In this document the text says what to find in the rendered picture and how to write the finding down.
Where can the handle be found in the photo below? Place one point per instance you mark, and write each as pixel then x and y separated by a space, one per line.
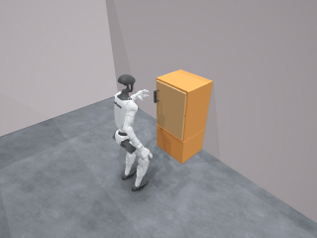
pixel 156 96

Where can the robot left hand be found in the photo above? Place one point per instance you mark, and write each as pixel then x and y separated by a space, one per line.
pixel 141 95

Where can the cupboard door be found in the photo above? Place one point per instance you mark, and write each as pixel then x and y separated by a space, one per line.
pixel 171 109

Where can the left robot shin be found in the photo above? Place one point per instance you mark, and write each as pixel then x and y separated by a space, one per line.
pixel 129 161

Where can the robot right hand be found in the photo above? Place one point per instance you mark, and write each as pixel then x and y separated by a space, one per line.
pixel 144 153

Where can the right robot upper arm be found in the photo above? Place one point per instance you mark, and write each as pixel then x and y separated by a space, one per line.
pixel 131 108

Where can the robot right forearm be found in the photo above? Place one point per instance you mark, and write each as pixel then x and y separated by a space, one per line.
pixel 132 137

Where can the robot left forearm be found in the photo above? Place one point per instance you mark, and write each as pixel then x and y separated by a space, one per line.
pixel 134 97

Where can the robot head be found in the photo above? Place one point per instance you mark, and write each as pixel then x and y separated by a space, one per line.
pixel 126 79

